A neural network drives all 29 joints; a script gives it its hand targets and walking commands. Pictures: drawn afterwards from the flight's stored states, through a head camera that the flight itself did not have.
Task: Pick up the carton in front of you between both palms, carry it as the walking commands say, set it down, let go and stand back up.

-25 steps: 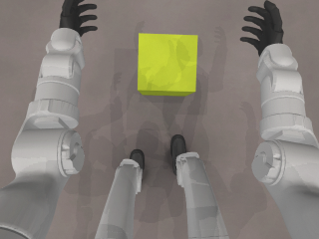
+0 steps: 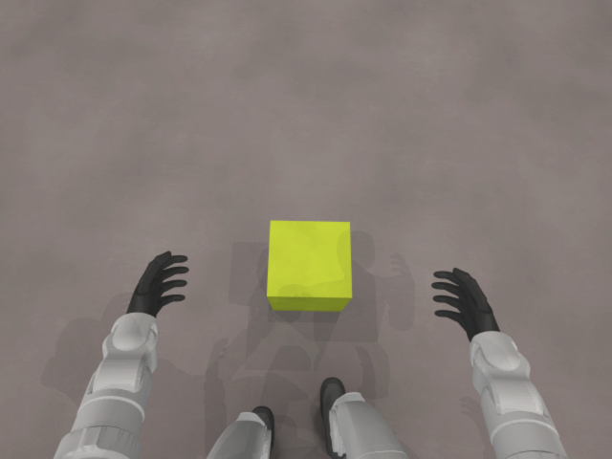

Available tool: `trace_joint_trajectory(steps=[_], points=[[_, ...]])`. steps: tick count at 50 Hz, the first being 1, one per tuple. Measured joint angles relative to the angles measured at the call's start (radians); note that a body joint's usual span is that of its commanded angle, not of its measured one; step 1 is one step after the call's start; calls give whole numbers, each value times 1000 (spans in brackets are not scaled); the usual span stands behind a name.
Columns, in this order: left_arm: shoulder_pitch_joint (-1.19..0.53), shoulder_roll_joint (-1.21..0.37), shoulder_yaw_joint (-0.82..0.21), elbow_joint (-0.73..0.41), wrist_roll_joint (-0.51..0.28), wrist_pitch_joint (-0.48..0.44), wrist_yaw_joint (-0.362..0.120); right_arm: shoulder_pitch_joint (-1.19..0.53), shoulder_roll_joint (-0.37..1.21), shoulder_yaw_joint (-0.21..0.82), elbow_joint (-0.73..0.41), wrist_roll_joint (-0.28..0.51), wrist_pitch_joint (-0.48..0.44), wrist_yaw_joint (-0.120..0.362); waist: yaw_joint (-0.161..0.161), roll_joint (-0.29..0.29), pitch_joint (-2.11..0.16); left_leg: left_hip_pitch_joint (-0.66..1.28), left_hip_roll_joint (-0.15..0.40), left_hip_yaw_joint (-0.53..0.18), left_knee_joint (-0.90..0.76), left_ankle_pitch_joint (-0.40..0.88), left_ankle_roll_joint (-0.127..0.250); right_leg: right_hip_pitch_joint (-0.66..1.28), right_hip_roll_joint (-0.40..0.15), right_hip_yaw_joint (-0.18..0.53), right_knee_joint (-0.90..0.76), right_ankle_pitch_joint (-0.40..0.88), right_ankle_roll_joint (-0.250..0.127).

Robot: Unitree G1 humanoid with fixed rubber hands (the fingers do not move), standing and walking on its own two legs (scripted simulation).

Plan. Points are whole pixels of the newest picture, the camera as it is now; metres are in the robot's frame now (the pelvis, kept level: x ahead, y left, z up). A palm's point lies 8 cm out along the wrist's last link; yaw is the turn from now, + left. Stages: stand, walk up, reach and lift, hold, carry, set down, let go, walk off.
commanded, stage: let go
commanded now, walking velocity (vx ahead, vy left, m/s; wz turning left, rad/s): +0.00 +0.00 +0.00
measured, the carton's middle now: (308, 269) +0.48 -0.03 -0.62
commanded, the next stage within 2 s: stand in 0.76 s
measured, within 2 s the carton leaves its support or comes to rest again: neither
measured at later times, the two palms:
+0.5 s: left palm (75, 409) +0.19 +0.25 -0.04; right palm (492, 396) +0.19 -0.21 -0.04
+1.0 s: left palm (39, 421) +0.17 +0.30 -0.05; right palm (531, 394) +0.18 -0.27 -0.06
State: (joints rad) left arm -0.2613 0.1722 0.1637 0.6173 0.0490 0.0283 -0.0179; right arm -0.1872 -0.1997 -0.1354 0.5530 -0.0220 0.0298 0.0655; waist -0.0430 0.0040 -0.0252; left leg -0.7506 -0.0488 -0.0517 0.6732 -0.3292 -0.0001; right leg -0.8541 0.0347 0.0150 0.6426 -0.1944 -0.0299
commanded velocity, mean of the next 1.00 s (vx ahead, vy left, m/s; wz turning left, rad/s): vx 0.00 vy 0.00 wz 0.00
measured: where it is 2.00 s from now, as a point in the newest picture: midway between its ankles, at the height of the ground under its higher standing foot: (297, 447)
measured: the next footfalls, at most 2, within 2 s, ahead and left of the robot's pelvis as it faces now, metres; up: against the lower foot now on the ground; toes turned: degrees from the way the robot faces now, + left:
none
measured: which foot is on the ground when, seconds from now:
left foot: down 0.00-1.00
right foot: down 0.00-1.00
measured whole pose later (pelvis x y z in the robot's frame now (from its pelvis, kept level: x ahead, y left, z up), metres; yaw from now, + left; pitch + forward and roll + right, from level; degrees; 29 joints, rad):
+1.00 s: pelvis +0.04 +0.01 +0.02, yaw +0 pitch +0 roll -1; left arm 0.19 0.32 0.06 0.70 0.04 0.02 0.00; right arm 0.22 -0.34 -0.05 0.62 -0.04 0.04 -0.01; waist 0.00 0.04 0.00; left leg -0.15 -0.04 -0.07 0.53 -0.38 0.02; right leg -0.26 0.04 0.00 0.53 -0.28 -0.02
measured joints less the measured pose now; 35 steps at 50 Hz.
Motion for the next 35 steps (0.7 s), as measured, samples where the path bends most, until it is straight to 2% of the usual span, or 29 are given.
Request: trace_joint_trajectory(steps=[9, 15, 24, 35], points=[[286, 16, -68, -87, -32, -25, -17, 292, -4, 70, -90, 27, -20, -4, 13, 0, 63, 338, 9, -10, -121, 8, 12, 343, 5, -4, -125, 5, 8], [422, 24, -100, -138, -34, -5, -26, 407, -17, 91, -126, 34, 6, 0, 27, 11, 83, 530, 14, -10, -187, 8, 22, 536, 7, 0, -193, 6, 15], [481, 32, -125, -180, -41, 63, -46, 419, -30, 98, -141, 22, 81, 5, 42, 34, 125, 683, 14, -9, -217, -2, 32, 686, 7, 3, -216, -8, 21], [475, 25, -120, -186, -33, 90, -50, 416, -26, 95, -154, 8, 124, -4, 39, 27, 138, 714, 18, -12, -224, -7, 26, 712, 10, 0, -211, -20, 15]])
